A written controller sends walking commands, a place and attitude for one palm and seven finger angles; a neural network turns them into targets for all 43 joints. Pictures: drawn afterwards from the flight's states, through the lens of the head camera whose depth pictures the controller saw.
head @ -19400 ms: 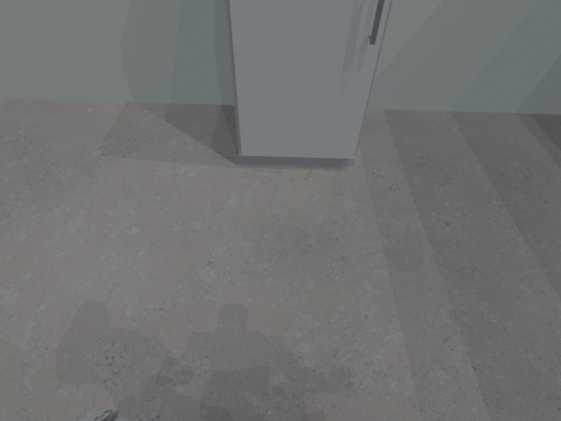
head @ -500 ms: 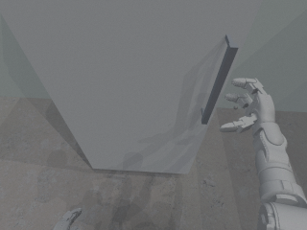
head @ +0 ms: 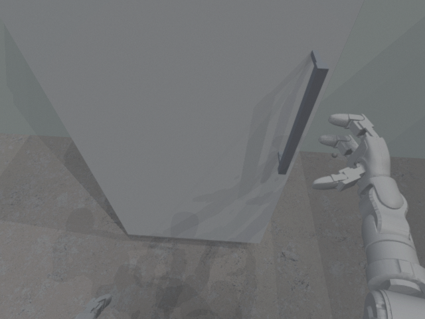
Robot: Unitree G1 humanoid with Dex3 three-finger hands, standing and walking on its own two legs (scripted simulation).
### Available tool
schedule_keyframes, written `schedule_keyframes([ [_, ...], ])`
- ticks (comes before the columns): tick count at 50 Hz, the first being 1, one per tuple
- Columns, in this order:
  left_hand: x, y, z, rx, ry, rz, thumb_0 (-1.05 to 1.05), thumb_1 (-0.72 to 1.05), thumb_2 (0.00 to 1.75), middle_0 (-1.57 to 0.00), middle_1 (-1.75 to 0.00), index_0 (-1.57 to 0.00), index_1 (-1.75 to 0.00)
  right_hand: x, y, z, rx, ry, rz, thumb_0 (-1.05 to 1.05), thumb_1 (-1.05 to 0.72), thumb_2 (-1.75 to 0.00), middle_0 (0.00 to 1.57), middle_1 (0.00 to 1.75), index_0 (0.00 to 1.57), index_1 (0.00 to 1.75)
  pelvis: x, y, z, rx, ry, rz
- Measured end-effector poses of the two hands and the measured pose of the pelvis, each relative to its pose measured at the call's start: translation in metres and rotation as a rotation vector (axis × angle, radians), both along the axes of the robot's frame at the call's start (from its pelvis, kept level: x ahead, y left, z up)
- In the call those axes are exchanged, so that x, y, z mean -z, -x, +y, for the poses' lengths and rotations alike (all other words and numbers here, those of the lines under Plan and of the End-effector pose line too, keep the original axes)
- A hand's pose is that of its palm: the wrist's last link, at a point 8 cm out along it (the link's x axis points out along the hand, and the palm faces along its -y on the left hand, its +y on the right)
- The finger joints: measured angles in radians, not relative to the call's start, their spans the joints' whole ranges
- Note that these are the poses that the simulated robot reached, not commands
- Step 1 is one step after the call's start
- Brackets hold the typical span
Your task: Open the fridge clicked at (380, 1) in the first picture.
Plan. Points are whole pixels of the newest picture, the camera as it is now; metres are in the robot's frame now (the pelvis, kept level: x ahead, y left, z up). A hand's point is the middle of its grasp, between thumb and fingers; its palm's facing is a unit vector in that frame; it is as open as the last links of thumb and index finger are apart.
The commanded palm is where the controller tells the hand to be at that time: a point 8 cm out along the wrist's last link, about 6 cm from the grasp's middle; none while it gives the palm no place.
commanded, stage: move the hooked fingers beside the handle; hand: right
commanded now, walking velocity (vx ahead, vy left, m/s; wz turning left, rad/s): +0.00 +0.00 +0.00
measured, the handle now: (296, 122) +0.50 -0.12 +0.10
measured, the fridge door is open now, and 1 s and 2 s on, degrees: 0 0 0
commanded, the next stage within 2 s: feel for the door with the fingertips in 1.12 s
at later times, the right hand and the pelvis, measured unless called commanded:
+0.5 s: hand (341, 156) +0.40 -0.19 +0.12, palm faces -0.03 +1.00 +0.00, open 14.0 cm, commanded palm +0.37 -0.24 +0.11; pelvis +0.00 +0.00 +0.00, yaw -1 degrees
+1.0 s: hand (342, 156) +0.40 -0.19 +0.11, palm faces -0.02 +1.00 +0.01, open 14.0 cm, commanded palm +0.38 -0.25 +0.11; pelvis +0.00 +0.01 +0.00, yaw +0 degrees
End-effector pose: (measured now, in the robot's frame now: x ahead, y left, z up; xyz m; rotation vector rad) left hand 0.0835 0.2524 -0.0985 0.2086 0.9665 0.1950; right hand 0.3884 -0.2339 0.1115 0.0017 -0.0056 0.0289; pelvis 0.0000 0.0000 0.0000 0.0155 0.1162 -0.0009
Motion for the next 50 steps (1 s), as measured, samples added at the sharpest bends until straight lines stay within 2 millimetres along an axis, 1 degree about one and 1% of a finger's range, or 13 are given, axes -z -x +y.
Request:
schedule_keyframes([
  [4, -0.001, -0.005, 0.001, 0.010, -0.009, -0.009, 0.01, 0.90, 0.90, -0.21, -0.30, -0.20, -0.30, 0.001, 0.000, -0.003, 0.003, 0.003, 0.006, -0.02, 0.50, -0.30, 0.30, 1.20, 0.30, 1.20, 0.000, 0.001, 0.000, 0.005, -0.001, 0.000],
  [9, -0.002, -0.010, 0.001, 0.019, -0.011, -0.023, 0.01, 0.90, 0.90, -0.21, -0.30, -0.20, -0.30, -0.004, 0.000, -0.004, 0.000, 0.007, -0.009, -0.02, 0.50, -0.30, 0.30, 1.20, 0.30, 1.20, 0.000, 0.001, 0.001, 0.006, -0.001, 0.001],
  [15, -0.003, -0.013, 0.001, 0.023, -0.005, -0.030, 0.01, 0.90, 0.90, -0.21, -0.30, -0.20, -0.30, -0.004, 0.001, -0.006, -0.001, -0.003, -0.002, -0.02, 0.50, -0.30, 0.30, 1.20, 0.30, 1.20, 0.000, 0.001, 0.002, 0.005, 0.001, 0.001],
  [20, -0.003, -0.013, 0.002, 0.021, -0.005, -0.032, 0.01, 0.90, 0.90, -0.21, -0.30, -0.20, -0.30, -0.002, 0.006, -0.011, 0.008, 0.008, 0.005, -0.02, 0.50, -0.30, 0.30, 1.20, 0.30, 1.20, 0.000, 0.001, 0.003, 0.006, 0.001, -0.001],
  [28, -0.001, -0.010, 0.004, 0.026, -0.011, -0.018, 0.01, 0.90, 0.90, -0.21, -0.30, -0.20, -0.30, -0.005, 0.006, -0.008, -0.003, 0.002, -0.010, -0.02, 0.50, -0.30, 0.30, 1.20, 0.30, 1.20, 0.000, 0.002, 0.005, 0.011, 0.000, -0.002],
  [42, -0.002, -0.008, 0.006, 0.018, -0.010, -0.021, 0.01, 0.90, 0.90, -0.21, -0.30, -0.20, -0.30, -0.004, 0.005, -0.004, -0.002, 0.005, -0.001, -0.02, 0.50, -0.30, 0.30, 1.20, 0.30, 1.20, 0.000, 0.003, 0.006, 0.008, 0.002, -0.004],
  [50, -0.002, -0.005, 0.007, 0.012, -0.015, -0.016, 0.01, 0.90, 0.90, -0.21, -0.30, -0.20, -0.30, -0.002, 0.005, -0.013, 0.011, -0.006, 0.003, -0.02, 0.50, -0.30, 0.30, 1.20, 0.30, 1.20, 0.000, 0.003, 0.007, 0.004, 0.002, -0.001],
])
